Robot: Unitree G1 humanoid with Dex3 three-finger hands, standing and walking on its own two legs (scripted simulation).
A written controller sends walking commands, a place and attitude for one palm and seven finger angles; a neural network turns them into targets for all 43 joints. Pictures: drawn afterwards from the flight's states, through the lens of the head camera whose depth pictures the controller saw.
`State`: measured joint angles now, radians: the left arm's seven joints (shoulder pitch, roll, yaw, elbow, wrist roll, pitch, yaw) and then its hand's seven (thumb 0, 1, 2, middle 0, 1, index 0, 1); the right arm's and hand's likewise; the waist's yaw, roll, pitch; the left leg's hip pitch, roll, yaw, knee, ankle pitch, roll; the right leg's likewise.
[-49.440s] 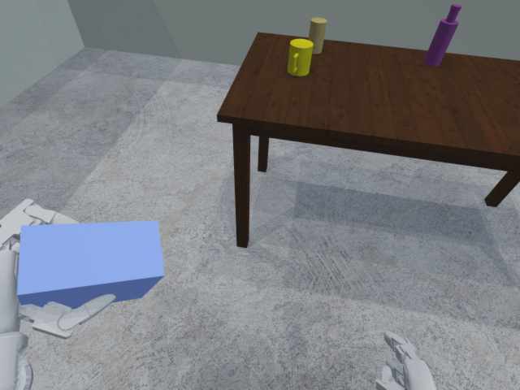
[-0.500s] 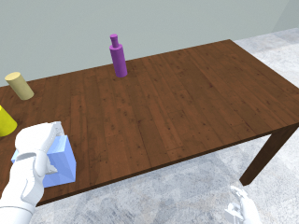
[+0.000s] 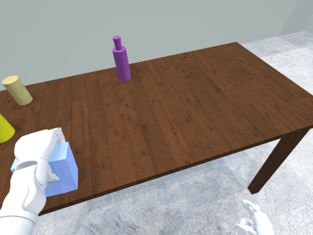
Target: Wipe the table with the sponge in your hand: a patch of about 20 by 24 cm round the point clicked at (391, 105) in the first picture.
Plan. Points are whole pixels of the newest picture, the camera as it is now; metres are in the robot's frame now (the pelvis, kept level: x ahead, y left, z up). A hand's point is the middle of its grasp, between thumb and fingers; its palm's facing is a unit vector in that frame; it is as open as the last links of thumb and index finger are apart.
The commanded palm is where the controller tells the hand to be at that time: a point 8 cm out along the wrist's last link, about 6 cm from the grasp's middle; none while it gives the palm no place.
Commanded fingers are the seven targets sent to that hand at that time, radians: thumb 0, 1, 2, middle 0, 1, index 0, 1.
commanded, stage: wipe forward along the first lane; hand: left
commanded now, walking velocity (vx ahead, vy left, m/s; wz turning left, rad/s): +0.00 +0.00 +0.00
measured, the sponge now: (52, 176) +0.24 +0.34 +0.00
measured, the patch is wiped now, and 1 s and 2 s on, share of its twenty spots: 1.00 1.00 1.00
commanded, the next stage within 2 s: slide across to the middle lane in 1.72 s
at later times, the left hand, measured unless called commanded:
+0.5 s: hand (50, 151) +0.28 +0.34 +0.06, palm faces -0.11 -0.04 -0.99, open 10.6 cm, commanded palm +0.27 +0.34 +0.09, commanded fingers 0.00 0.10 1.30 -1.20 -1.60 -1.20 -1.60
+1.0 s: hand (50, 134) +0.33 +0.37 +0.07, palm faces -0.17 +0.02 -0.99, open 10.5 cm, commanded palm +0.33 +0.37 +0.10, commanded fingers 0.00 0.10 1.30 -1.20 -1.60 -1.20 -1.60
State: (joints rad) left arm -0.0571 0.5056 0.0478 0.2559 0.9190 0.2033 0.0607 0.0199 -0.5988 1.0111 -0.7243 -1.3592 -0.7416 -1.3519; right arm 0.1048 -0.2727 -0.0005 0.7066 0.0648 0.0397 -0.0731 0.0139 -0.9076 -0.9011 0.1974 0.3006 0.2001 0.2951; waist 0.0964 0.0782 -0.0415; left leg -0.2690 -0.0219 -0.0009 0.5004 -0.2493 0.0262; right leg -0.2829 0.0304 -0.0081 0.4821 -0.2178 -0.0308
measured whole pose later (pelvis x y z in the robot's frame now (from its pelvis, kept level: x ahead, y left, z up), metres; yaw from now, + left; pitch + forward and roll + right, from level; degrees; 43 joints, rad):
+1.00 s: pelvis -0.03 -0.02 -0.02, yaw -1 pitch +9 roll +0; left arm -0.55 0.74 0.14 0.97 1.01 -0.05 0.08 0.02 -0.61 1.01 -0.77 -1.30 -0.77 -1.33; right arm 0.27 -0.32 -0.03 0.74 0.09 0.04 -0.09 0.01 -0.91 -0.90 0.20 0.30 0.20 0.29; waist -0.01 0.07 -0.07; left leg -0.55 0.00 -0.03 0.66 -0.28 0.03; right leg -0.55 0.07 -0.02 0.61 -0.21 -0.06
